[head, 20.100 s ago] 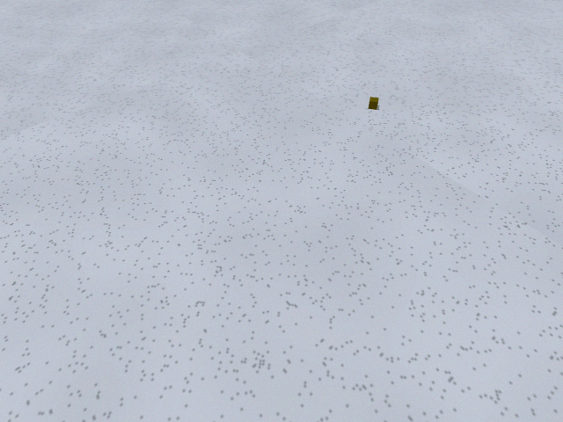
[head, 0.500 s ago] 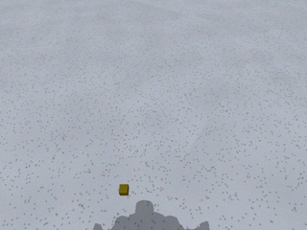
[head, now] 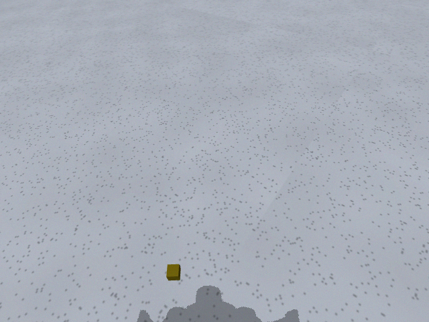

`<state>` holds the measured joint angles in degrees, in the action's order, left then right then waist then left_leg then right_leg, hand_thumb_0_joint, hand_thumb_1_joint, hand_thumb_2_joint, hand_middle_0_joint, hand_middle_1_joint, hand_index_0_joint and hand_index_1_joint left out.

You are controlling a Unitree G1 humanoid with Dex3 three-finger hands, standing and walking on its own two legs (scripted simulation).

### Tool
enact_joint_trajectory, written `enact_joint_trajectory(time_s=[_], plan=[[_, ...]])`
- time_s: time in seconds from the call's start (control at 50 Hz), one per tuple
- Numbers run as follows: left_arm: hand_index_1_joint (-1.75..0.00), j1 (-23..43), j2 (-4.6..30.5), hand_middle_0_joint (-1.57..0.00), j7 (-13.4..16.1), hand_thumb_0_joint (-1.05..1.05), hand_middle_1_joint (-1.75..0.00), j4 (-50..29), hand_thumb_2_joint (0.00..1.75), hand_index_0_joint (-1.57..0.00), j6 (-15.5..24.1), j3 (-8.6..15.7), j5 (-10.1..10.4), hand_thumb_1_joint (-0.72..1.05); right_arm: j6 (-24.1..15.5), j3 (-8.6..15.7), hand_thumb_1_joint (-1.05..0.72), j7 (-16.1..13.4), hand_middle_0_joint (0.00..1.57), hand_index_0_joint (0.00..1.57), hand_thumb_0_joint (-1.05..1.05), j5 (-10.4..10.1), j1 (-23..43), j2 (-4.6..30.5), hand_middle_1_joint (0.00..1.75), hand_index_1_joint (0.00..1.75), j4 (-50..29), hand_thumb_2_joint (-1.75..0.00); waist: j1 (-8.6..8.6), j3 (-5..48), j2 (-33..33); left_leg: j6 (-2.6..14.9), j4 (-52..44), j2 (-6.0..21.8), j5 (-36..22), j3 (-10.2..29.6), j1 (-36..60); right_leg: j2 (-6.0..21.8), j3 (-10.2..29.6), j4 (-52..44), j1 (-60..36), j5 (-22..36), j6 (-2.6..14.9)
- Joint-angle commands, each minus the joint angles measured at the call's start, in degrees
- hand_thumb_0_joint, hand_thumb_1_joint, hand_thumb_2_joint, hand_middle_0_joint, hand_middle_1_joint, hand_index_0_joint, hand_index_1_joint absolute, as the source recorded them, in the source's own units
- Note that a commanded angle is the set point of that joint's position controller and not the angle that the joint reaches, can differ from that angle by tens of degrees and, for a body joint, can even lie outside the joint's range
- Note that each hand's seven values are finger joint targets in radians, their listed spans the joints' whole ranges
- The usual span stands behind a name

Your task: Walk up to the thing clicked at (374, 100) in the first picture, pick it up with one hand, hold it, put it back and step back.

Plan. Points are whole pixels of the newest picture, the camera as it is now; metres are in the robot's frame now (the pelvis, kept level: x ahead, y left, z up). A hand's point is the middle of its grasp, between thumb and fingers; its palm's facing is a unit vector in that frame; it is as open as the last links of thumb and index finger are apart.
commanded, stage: walk up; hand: left
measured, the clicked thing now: (173, 272) +0.46 +0.24 -0.75
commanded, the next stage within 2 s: stand in 0.48 s
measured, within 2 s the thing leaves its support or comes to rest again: neither
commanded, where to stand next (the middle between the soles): +0.07 +0.01 m, yaw -1 degrees
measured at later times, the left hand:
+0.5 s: hand out of the picture +0.09 +0.26 -0.15, palm faces -0.02 -0.93 -0.37, open 7.4 cm
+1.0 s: hand out of the picture +0.06 +0.24 -0.15, palm faces -0.04 -0.94 -0.34, open 7.4 cm
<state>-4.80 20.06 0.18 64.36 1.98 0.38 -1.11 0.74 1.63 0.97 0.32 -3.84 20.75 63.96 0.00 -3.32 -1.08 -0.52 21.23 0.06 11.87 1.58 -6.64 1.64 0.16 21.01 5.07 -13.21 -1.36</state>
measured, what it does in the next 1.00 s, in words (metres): stands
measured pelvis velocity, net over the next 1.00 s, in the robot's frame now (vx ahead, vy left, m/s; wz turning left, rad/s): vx -0.02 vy -0.01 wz -0.01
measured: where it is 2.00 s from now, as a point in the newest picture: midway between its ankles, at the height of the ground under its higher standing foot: outside the picture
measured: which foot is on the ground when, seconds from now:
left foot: down 0.00-1.00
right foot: down 0.00-1.00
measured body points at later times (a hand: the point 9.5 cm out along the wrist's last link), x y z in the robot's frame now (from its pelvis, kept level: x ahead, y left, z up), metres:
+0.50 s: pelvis +0.00 +0.00 +0.00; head +0.00 -0.01 +0.45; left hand +0.09 +0.31 -0.12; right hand +0.07 -0.30 -0.14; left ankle +0.00 +0.13 -0.75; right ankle -0.02 -0.13 -0.75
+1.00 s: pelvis -0.02 -0.01 +0.00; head -0.01 -0.01 +0.45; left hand +0.06 +0.29 -0.13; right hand +0.06 -0.31 -0.13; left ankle +0.00 +0.13 -0.75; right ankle -0.02 -0.13 -0.75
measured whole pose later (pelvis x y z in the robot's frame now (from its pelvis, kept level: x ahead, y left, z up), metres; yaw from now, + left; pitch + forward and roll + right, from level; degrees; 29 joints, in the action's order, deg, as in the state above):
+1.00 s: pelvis -0.02 -0.01 +0.00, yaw -1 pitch -3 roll +0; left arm -6.1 19.7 -0.6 64.9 0.7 0.0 -0.7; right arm -0.3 0.4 0.4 0.4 -5.0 20.1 65.4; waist 0.1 -3.5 -0.3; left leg -1.5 17.9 1.2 8.7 1.3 -6.7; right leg 0.6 0.5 18.5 5.7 -10.2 -0.6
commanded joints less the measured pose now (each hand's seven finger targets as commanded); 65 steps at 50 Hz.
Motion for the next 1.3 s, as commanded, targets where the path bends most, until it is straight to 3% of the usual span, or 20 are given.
enact_joint_trajectory(time_s=[0.0,0.44,0.46,0.5,0.66,0.82,0.98,1.12,1.28], plan=[[-0.30,2.9,13.9,-0.20,1.1,0.00,-0.30,-3.6,0.90,-0.20,1.1,2.5,0.2,0.90,-1.4,2.0,-0.90,-0.5,0.20,0.20,0.00,0.1,2.4,11.6,0.30,0.30,-3.6,-0.90,0.17,5.5,1.2,2.18,-2.5,5.2,-11.0,3.4,1.4,5.6,4.2,-3.4,-1.0,12.3,2.81],[-0.30,2.0,13.2,-0.20,0.7,0.00,-0.30,-3.6,0.90,-0.20,0.4,2.7,0.2,0.90,-1.7,2.0,-0.90,-0.9,0.20,0.20,0.00,0.3,0.0,11.9,0.30,0.30,-3.0,-0.90,0.06,4.0,0.7,2.61,-4.5,5.6,-7.2,4.4,0.2,4.5,4.1,-3.4,0.0,8.3,2.80],[-0.30,2.1,12.1,-0.20,0.6,0.00,-0.30,-3.1,0.90,-0.20,0.0,2.1,0.9,0.90,-2.1,1.3,-0.90,-1.1,0.20,0.20,0.00,-0.1,1.3,11.1,0.30,0.30,-3.2,-0.90,0.00,1.9,3.2,1.93,-5.6,7.1,-13.7,5.4,0.5,4.9,3.8,-3.4,2.0,11.2,2.38],[-0.30,1.8,12.1,-0.20,0.5,0.00,-0.30,-3.5,0.90,-0.20,-0.2,2.0,1.1,0.90,-2.5,1.3,-0.90,-1.2,0.20,0.20,0.00,-0.1,0.5,11.7,0.30,0.30,-2.9,-0.90,0.22,4.1,2.3,1.56,-4.9,7.2,-16.1,4.8,2.2,5.1,4.0,-3.7,0.7,12.7,2.17],[-0.30,1.5,12.5,-0.20,0.3,0.00,-0.30,-3.1,0.90,-0.20,-0.2,1.8,0.7,0.90,-2.5,0.9,-0.90,-1.3,0.20,0.20,0.00,-0.2,1.5,11.4,0.30,0.30,-2.5,-0.90,0.29,6.5,1.0,1.33,-5.2,7.2,-13.2,3.9,3.6,5.6,4.7,-4.9,-0.4,12.2,2.18],[-0.30,1.2,12.5,-0.20,0.2,0.00,-0.30,-2.9,0.90,-0.20,-0.2,1.6,0.7,0.90,-2.3,0.8,-0.90,-1.2,0.20,0.20,0.00,0.0,1.2,11.3,0.30,0.30,-2.1,-0.90,0.54,4.3,0.7,1.30,-5.8,6.9,-7.8,3.8,1.9,5.5,5.2,-6.5,1.6,7.8,2.22],[-0.30,0.7,12.5,-0.20,0.1,0.00,-0.30,-2.9,0.90,-0.20,-0.1,1.8,0.7,0.90,-2.4,0.9,-0.90,-1.1,0.20,0.20,0.00,0.0,1.1,11.6,0.30,0.30,-2.0,-0.90,0.12,4.3,0.7,1.29,-6.0,7.0,-7.4,4.2,1.4,5.4,5.3,-6.3,1.6,7.4,2.42],[-0.30,0.7,13.1,-0.20,0.2,0.00,-0.30,-2.9,0.90,-0.20,-0.2,1.9,0.6,0.90,-2.3,0.8,-0.90,-1.0,0.20,0.20,0.00,0.1,-0.4,11.2,0.30,0.30,-1.9,-0.90,0.44,3.3,2.0,1.30,-6.2,6.7,-3.9,4.3,0.0,5.3,5.4,-7.2,2.2,2.8,2.54],[-0.30,0.3,12.8,-0.20,0.1,0.00,-0.30,-3.2,0.90,-0.20,-0.2,1.8,0.6,0.90,-2.4,0.6,-0.90,-1.1,0.20,0.20,0.00,0.1,-0.7,11.3,0.30,0.30,-1.9,-0.90,0.23,4.3,1.4,1.35,-5.9,7.1,-6.2,4.3,0.5,5.5,5.5,-6.2,1.7,5.8,2.75]])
